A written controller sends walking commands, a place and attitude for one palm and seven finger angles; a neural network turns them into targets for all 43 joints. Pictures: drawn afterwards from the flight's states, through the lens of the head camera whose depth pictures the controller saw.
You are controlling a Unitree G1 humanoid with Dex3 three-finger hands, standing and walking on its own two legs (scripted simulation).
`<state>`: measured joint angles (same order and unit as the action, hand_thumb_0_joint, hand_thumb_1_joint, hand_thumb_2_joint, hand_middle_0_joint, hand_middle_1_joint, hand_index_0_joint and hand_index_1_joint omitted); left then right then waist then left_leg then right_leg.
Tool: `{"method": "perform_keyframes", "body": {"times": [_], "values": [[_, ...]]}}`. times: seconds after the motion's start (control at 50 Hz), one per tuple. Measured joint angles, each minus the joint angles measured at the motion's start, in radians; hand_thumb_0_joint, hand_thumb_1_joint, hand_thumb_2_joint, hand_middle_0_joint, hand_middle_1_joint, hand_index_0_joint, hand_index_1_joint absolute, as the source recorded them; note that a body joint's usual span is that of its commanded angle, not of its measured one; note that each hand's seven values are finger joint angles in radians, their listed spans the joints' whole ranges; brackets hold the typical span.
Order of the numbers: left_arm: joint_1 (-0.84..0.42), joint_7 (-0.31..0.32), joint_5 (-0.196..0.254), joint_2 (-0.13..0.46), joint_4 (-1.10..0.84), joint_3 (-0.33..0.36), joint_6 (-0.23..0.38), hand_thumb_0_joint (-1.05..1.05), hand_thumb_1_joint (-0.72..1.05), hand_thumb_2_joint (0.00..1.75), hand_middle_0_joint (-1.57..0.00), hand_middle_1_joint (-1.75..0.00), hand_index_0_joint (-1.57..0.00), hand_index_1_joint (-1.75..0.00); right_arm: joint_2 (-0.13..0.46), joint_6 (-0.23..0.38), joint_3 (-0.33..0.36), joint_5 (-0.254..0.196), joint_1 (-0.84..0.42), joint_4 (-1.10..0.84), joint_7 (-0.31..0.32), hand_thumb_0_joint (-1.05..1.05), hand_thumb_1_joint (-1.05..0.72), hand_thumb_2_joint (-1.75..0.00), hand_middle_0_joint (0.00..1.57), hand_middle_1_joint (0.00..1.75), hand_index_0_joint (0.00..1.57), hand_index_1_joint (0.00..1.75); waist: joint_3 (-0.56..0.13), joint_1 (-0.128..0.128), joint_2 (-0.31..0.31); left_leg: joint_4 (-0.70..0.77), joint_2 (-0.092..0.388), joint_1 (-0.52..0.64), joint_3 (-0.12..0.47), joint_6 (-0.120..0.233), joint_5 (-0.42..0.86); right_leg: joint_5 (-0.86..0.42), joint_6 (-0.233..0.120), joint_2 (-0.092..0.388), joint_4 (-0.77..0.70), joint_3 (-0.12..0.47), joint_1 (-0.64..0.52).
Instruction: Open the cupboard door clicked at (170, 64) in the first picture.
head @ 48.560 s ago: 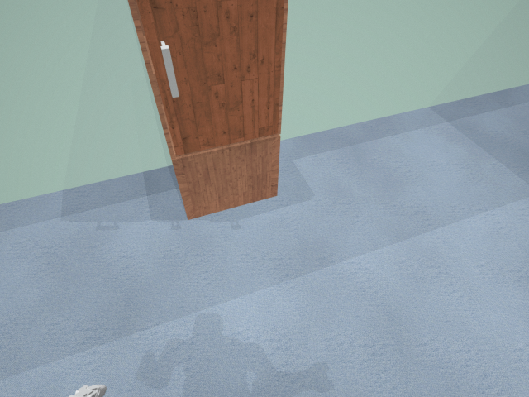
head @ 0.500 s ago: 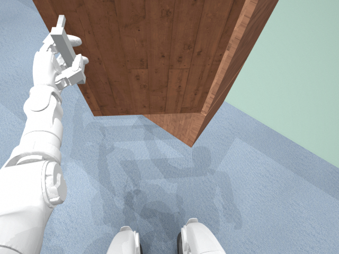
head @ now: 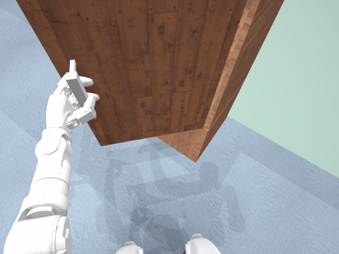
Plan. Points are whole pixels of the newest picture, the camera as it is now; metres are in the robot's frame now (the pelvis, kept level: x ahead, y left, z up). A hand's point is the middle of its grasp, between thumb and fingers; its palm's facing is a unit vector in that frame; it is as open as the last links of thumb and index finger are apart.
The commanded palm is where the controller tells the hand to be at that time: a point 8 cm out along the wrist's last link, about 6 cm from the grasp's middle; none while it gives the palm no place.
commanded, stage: pull the door open along its arc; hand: left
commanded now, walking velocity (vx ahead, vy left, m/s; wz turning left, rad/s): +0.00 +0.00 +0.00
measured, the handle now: (83, 91) +0.50 +0.19 +0.06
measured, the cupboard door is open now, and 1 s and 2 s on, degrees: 48 80 81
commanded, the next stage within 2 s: open thumb and fingers to let go in 0.70 s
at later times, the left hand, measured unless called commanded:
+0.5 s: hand (119, 152) +0.33 +0.09 +0.07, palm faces +0.41 -0.91 -0.01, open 6.1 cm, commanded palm +0.26 +0.13 +0.06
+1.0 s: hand (142, 175) +0.28 +0.05 +0.06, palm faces +0.40 -0.92 -0.03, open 6.6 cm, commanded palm +0.23 +0.08 +0.06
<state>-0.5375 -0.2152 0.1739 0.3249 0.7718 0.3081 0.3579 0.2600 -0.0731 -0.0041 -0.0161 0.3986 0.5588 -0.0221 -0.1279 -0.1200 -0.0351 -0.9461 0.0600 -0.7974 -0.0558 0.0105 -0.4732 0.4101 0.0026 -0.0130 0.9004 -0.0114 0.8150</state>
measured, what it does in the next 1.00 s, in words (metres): stands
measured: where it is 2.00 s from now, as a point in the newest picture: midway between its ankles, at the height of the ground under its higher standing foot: outside the picture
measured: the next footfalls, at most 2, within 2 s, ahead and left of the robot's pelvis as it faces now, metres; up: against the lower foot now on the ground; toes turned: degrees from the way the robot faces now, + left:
none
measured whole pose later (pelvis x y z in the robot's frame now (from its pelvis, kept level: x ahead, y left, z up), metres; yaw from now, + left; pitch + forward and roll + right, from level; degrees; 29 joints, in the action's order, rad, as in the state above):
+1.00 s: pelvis -0.01 -0.05 +0.00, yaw +5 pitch +9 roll +1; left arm 0.11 0.54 -0.08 -0.09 0.13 -0.24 0.24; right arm 0.18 0.02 0.00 0.08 0.17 0.57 0.00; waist -0.11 0.00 -0.04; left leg -0.91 0.03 -0.62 0.03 -0.05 -0.45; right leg 0.46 -0.06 0.01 0.94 -0.09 0.64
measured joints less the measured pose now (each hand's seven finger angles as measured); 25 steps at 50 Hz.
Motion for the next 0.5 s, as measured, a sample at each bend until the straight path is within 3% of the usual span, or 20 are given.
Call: {"method": "perform_keyframes", "body": {"times": [0.06,0.14,0.22,0.32,0.4,0.5], "values": [[0.121,0.021,0.012,-0.056,-0.131,-0.046,-0.013,0.00,0.72,0.75,-0.32,-1.32,-0.30,-1.32,-0.005,0.007,0.007,-0.004,-0.019,-0.013,-0.004,0.01,-0.91,-0.90,0.20,0.30,0.20,0.30,-0.005,0.021,0.000,0.022,-0.003,0.041,-0.004,0.000,0.001,0.001,0.001,0.002,-0.018,0.003,-0.038],[0.240,0.202,-0.007,-0.182,-0.281,-0.121,-0.019,0.00,0.70,0.77,-0.32,-1.32,-0.32,-1.29,-0.018,0.030,0.014,0.009,-0.065,-0.017,-0.012,0.01,-0.91,-0.90,0.20,0.30,0.20,0.30,-0.005,0.054,0.001,0.038,-0.010,0.077,-0.002,-0.002,0.004,0.004,0.002,0.009,-0.026,0.001,-0.074],[0.300,0.403,-0.082,-0.286,-0.363,-0.194,-0.024,0.00,0.69,0.79,-0.32,-1.31,-0.34,-1.27,-0.037,0.041,0.013,0.038,-0.122,-0.018,-0.018,0.01,-0.91,-0.90,0.20,0.30,0.20,0.30,-0.004,0.079,0.008,0.032,-0.019,0.091,0.009,-0.006,0.004,0.017,-0.001,0.019,-0.009,-0.009,-0.089],[0.329,0.620,-0.176,-0.369,-0.400,-0.272,-0.055,0.00,0.70,0.81,-0.33,-1.29,-0.33,-1.27,-0.063,0.042,0.008,0.070,-0.184,-0.010,-0.017,0.01,-0.91,-0.90,0.20,0.30,0.20,0.30,-0.008,0.102,0.012,0.022,-0.026,0.100,0.028,-0.015,0.004,0.031,-0.011,0.026,0.011,-0.027,-0.102],[0.382,0.689,-0.222,-0.393,-0.436,-0.327,-0.078,-0.01,0.71,0.82,-0.32,-1.29,-0.32,-1.29,-0.079,0.039,0.004,0.081,-0.202,-0.009,-0.011,0.01,-0.91,-0.90,0.20,0.30,0.20,0.30,-0.009,0.113,0.009,0.029,-0.027,0.122,0.040,-0.023,0.007,0.035,-0.020,0.026,0.010,-0.039,-0.125],[0.472,0.693,-0.227,-0.400,-0.499,-0.391,-0.089,0.00,0.70,0.80,-0.31,-1.30,-0.31,-1.31,-0.083,0.038,0.002,0.081,-0.194,-0.005,0.000,0.01,-0.91,-0.90,0.20,0.30,0.20,0.30,0.001,0.122,0.005,0.049,-0.025,0.161,0.052,-0.033,0.013,0.037,-0.030,0.025,-0.004,-0.051,-0.166]]}}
